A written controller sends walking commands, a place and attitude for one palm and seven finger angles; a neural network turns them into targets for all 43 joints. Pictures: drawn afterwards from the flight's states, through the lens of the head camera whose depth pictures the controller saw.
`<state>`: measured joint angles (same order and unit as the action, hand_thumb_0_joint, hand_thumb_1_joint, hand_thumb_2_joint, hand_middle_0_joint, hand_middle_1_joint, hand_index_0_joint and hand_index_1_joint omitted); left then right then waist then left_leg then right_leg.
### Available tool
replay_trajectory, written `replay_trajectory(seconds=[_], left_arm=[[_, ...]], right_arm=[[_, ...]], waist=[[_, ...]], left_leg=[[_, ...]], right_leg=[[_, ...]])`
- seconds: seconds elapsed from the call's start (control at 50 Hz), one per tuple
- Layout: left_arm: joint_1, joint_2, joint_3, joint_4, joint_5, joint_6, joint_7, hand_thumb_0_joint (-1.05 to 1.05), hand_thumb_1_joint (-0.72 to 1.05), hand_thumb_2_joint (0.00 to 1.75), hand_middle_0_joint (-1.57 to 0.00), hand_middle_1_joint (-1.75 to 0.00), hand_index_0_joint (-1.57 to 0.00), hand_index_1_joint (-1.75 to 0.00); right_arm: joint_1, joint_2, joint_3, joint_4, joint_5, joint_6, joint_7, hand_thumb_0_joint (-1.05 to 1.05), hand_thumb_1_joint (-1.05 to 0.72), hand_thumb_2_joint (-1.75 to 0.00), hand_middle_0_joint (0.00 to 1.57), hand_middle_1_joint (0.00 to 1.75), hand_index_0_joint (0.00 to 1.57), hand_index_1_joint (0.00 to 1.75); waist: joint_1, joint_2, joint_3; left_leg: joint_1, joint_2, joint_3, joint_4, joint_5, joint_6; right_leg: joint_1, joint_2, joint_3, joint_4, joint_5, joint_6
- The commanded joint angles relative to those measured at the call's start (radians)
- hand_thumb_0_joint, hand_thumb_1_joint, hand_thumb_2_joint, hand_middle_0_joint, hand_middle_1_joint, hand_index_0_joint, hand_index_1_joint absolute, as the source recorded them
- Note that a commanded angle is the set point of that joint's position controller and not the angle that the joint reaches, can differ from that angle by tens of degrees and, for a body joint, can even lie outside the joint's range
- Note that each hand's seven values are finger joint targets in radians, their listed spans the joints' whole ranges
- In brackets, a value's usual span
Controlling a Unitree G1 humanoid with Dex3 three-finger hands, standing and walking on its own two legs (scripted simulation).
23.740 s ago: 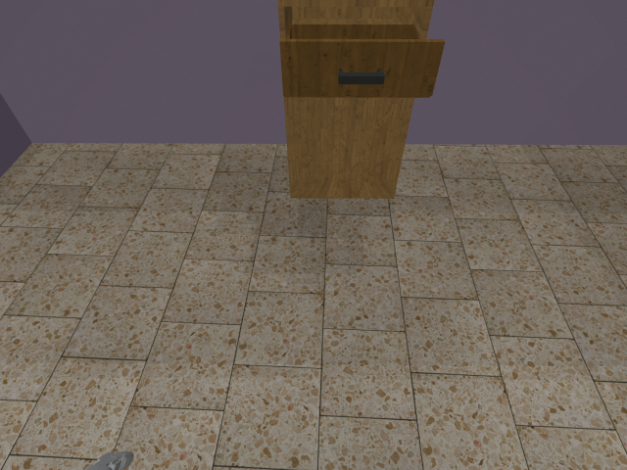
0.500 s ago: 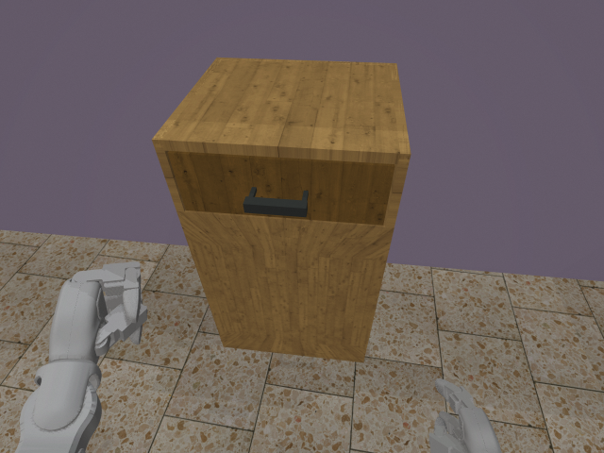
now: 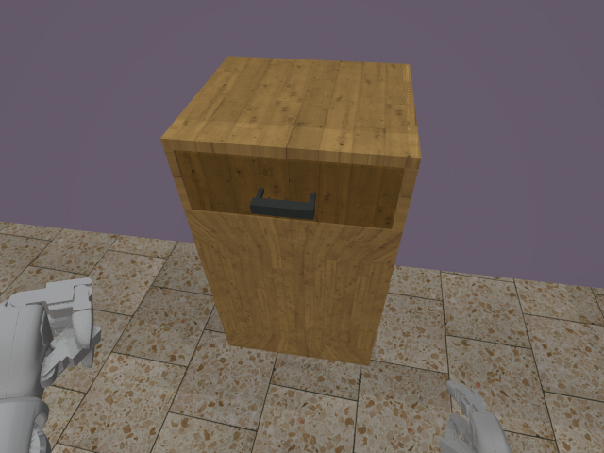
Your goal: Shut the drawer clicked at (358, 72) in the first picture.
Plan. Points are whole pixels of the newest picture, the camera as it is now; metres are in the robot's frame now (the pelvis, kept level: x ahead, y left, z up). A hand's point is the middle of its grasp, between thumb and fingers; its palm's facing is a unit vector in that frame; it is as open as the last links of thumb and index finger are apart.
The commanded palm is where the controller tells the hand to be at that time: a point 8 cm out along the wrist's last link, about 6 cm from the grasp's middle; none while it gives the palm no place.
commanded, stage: step back with the hand held close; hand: left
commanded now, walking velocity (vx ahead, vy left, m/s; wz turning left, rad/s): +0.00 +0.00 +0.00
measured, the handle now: (284, 201) +0.59 +0.12 -0.02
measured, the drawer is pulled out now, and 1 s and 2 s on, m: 0.00 0.00 0.00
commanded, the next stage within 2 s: stop stepping back and stand still in 1.58 s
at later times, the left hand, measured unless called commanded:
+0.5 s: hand (81, 348) +0.16 +0.24 +0.15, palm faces +0.27 -0.82 -0.51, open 3.2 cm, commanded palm +0.10 +0.28 +0.17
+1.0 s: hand (2, 421) +0.09 +0.26 +0.16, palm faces +0.37 -0.77 -0.51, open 3.2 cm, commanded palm +0.02 +0.30 +0.17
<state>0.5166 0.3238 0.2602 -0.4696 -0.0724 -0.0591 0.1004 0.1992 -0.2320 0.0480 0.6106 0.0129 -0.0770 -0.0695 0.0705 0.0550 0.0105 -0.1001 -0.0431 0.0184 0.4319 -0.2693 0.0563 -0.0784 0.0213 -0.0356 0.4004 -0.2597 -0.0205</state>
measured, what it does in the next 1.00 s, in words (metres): lifts its right foot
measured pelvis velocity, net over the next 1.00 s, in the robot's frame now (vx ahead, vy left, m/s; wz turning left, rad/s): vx -0.09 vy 0.01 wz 0.04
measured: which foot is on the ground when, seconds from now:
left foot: down 0.00-1.00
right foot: down 0.00-0.84, up 0.86-1.00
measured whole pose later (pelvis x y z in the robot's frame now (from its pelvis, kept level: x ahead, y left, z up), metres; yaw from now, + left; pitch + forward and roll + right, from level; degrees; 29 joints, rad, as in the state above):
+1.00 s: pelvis -0.09 +0.01 -0.01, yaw +2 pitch +4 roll -3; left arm 0.63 0.43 0.42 -0.60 -0.01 -0.27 0.13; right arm 0.24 -0.21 -0.01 0.57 0.00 -0.06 -0.08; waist -0.01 0.00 -0.01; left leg -0.45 -0.04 -0.02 0.51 -0.13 0.08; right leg -0.27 0.08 0.05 0.63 -0.30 0.02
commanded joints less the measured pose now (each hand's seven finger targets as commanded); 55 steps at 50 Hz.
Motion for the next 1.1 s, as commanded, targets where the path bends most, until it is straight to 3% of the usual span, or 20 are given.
replay_trajectory(seconds=[0.0,0.02,0.04,0.08,0.14,0.26,0.34,0.38,0.44,0.58,0.68,0.72,0.76,0.82,0.84,0.9,0.96,1.0,1.04,1.08], left_arm=[[-0.071,0.183,0.133,-0.26,-0.007,-0.079,0.022,0.0,0.9,0.9,-1.4,-1.6,-1.4,-1.6],[-0.243,0.356,0.312,-0.382,-0.006,-0.139,0.029,0.0,0.9,0.9,-1.4,-1.6,-1.4,-1.6],[-0.224,0.361,0.329,-0.321,-0.004,-0.159,0.029,0.0,0.9,0.9,-1.4,-1.6,-1.4,-1.6],[-0.002,0.188,0.192,-0.159,-0.003,-0.144,0.005,0.0,0.9,0.9,-1.4,-1.6,-1.4,-1.6],[0.07,0.14,0.147,-0.15,-0.006,-0.151,-0.01,0.0,0.9,0.9,-1.4,-1.6,-1.4,-1.6],[0.14,0.238,0.237,-0.248,-0.01,-0.165,0.008,0.0,0.9,0.9,-1.4,-1.6,-1.4,-1.6],[0.123,0.285,0.267,-0.354,-0.012,-0.174,0.025,0.0,0.9,0.9,-1.4,-1.6,-1.4,-1.6],[0.141,0.267,0.251,-0.348,-0.008,-0.174,0.028,0.0,0.9,0.9,-1.4,-1.6,-1.4,-1.6],[0.141,0.25,0.238,-0.327,-0.005,-0.175,0.031,0.0,0.9,0.9,-1.4,-1.6,-1.4,-1.6],[0.125,0.223,0.227,-0.244,0.012,-0.195,0.037,0.0,0.9,0.9,-1.4,-1.6,-1.4,-1.6],[0.103,0.23,0.222,-0.277,0.021,-0.223,0.048,0.0,0.9,0.9,-1.4,-1.6,-1.4,-1.6],[0.091,0.232,0.213,-0.303,0.024,-0.237,0.053,0.0,0.9,0.9,-1.4,-1.6,-1.4,-1.6],[0.091,0.239,0.221,-0.323,0.033,-0.25,0.06,0.0,0.9,0.9,-1.4,-1.6,-1.4,-1.6],[0.078,0.24,0.241,-0.347,0.058,-0.266,0.061,0.0,0.9,0.9,-1.4,-1.6,-1.4,-1.6],[0.067,0.25,0.253,-0.352,0.065,-0.266,0.059,0.0,0.9,0.9,-1.4,-1.6,-1.4,-1.6],[0.096,0.249,0.268,-0.343,0.063,-0.273,0.051,0.0,0.9,0.9,-1.4,-1.6,-1.4,-1.6],[0.131,0.216,0.248,-0.321,0.037,-0.275,0.038,0.0,0.9,0.9,-1.4,-1.6,-1.4,-1.6],[0.131,0.214,0.238,-0.314,0.025,-0.282,0.027,0.0,0.9,0.9,-1.4,-1.6,-1.4,-1.6],[0.13,0.225,0.245,-0.335,0.019,-0.289,0.024,0.0,0.9,0.9,-1.4,-1.6,-1.4,-1.6],[0.127,0.236,0.236,-0.375,0.01,-0.297,0.019,0.0,0.9,0.9,-1.4,-1.6,-1.4,-1.6]], right_arm=[[-0.131,-0.101,-0.042,-0.163,-0.004,-0.066,-0.006,0.0,-0.9,-0.9,0.2,0.3,0.2,0.3],[-0.132,-0.136,-0.054,-0.204,-0.003,-0.044,-0.001,0.0,-0.9,-0.9,0.2,0.3,0.2,0.3],[-0.127,-0.116,-0.049,-0.184,-0.007,-0.034,-0.008,0.0,-0.9,-0.9,0.2,0.3,0.2,0.3],[-0.119,-0.121,-0.065,-0.167,-0.012,-0.005,0.003,0.0,-0.9,-0.9,0.2,0.3,0.2,0.3],[-0.125,-0.134,-0.084,-0.176,-0.012,0.023,0.011,0.0,-0.9,-0.9,0.2,0.3,0.2,0.3],[-0.134,-0.12,-0.101,-0.221,0.004,0.074,0.001,0.0,-0.9,-0.9,0.2,0.3,0.2,0.3],[-0.125,-0.127,-0.101,-0.246,0.007,0.076,-0.015,0.0,-0.9,-0.9,0.2,0.3,0.2,0.3],[-0.112,-0.121,-0.102,-0.246,0.009,0.07,-0.017,0.0,-0.9,-0.9,0.2,0.3,0.2,0.3],[-0.106,-0.129,-0.108,-0.235,0.001,0.06,-0.02,0.0,-0.9,-0.9,0.2,0.3,0.2,0.3],[-0.108,-0.132,-0.112,-0.228,0.003,0.046,-0.015,0.0,-0.9,-0.9,0.2,0.3,0.2,0.3],[-0.091,-0.128,-0.112,-0.227,0.0,0.029,-0.009,0.0,-0.9,-0.9,0.2,0.3,0.2,0.3],[-0.08,-0.133,-0.111,-0.221,-0.002,0.02,-0.007,0.0,-0.9,-0.9,0.2,0.3,0.2,0.3],[-0.081,-0.135,-0.105,-0.221,-0.007,0.006,-0.013,0.0,-0.9,-0.9,0.2,0.3,0.2,0.3],[-0.094,-0.152,-0.107,-0.226,-0.009,-0.016,-0.021,0.0,-0.9,-0.9,0.2,0.3,0.2,0.3],[-0.103,-0.148,-0.108,-0.227,-0.012,-0.023,-0.024,0.0,-0.9,-0.9,0.2,0.3,0.2,0.3],[-0.088,-0.139,-0.12,-0.216,-0.02,-0.044,-0.019,0.0,-0.9,-0.9,0.2,0.3,0.2,0.3],[-0.08,-0.131,-0.12,-0.188,-0.027,-0.055,-0.008,0.0,-0.9,-0.9,0.2,0.3,0.2,0.3],[-0.075,-0.134,-0.121,-0.16,-0.031,-0.06,-0.001,0.0,-0.9,-0.9,0.2,0.3,0.2,0.3],[-0.068,-0.132,-0.123,-0.136,-0.033,-0.066,0.005,0.0,-0.9,-0.9,0.2,0.3,0.2,0.3],[-0.06,-0.117,-0.12,-0.125,-0.024,-0.052,0.017,0.0,-0.9,-0.9,0.2,0.3,0.2,0.3]], waist=[[-0.005,0.046,-0.094],[-0.049,0.03,-0.035],[-0.049,0.008,-0.01],[-0.061,-0.057,0.003],[-0.063,-0.001,-0.066],[-0.057,-0.083,-0.202],[-0.059,0.0,-0.245],[-0.061,0.023,-0.231],[-0.062,0.044,-0.183],[-0.075,-0.041,-0.081],[-0.086,-0.09,-0.056],[-0.093,-0.067,-0.053],[-0.093,0.007,-0.055],[-0.078,0.165,-0.073],[-0.07,0.193,-0.078],[-0.066,0.118,-0.101],[-0.069,0.047,-0.105],[-0.07,0.052,-0.129],[-0.067,0.067,-0.198],[-0.066,0.019,-0.317]], left_leg=[[0.011,0.061,-0.062,-0.055,0.302,-0.029],[-0.085,0.079,-0.094,-0.037,0.206,0.006],[-0.098,0.072,-0.1,-0.021,0.181,0.002],[-0.076,0.078,-0.094,-0.004,0.236,-0.002],[-0.052,0.096,-0.081,-0.019,0.361,0.001],[-0.086,0.106,-0.077,-0.017,0.439,0.003],[-0.119,0.115,-0.085,-0.007,0.46,0.008],[-0.125,0.124,-0.091,-0.011,0.463,0.01],[-0.173,0.135,-0.112,-0.041,0.379,0.017],[-0.403,0.136,-0.14,-0.092,-0.037,0.038],[-0.393,0.094,-0.125,-0.037,-0.183,0.031],[-0.351,0.094,-0.132,-0.02,-0.193,0.028],[-0.395,0.132,-0.179,-0.105,-0.233,0.042],[-0.653,0.239,-0.296,-0.283,-0.412,0.092],[-0.681,0.255,-0.319,-0.297,-0.4,0.097],[-0.628,0.279,-0.32,-0.253,-0.267,0.114],[-0.465,0.267,-0.299,-0.19,-0.055,0.104],[-0.346,0.263,-0.285,-0.167,0.079,0.094],[-0.183,0.25,-0.245,-0.105,0.303,0.081],[0.059,0.21,-0.157,0.016,0.629,0.053]], right_leg=[[0.017,-0.021,0.035,-0.041,0.238,-0.016],[-0.027,-0.067,0.148,-0.073,0.307,-0.017],[-0.042,-0.098,0.162,-0.09,0.341,-0.029],[-0.092,-0.109,0.148,-0.082,0.359,-0.024],[-0.085,-0.091,0.095,-0.047,0.379,0.002],[-0.01,-0.081,0.063,0.021,0.457,0.023],[0.016,-0.076,0.071,0.069,0.496,0.031],[-0.007,-0.066,0.066,0.085,0.457,0.035],[-0.04,-0.05,0.067,0.085,0.345,0.038],[-0.016,-0.056,0.111,0.062,0.167,0.029],[-0.122,-0.092,0.152,-0.063,-0.065,0.012],[-0.182,-0.095,0.146,-0.089,-0.14,0.007],[-0.13,-0.053,0.106,-0.032,-0.119,0.022],[0.127,0.042,0.06,0.247,0.066,0.045],[0.151,0.056,0.058,0.306,0.102,0.045],[0.113,0.066,0.088,0.356,0.01,0.042],[0.004,0.06,0.095,0.244,-0.038,0.036],[-0.061,0.062,0.089,0.184,-0.052,0.037],[-0.112,0.05,0.093,0.11,0.013,0.043],[-0.186,0.024,0.096,0.036,0.191,0.073]])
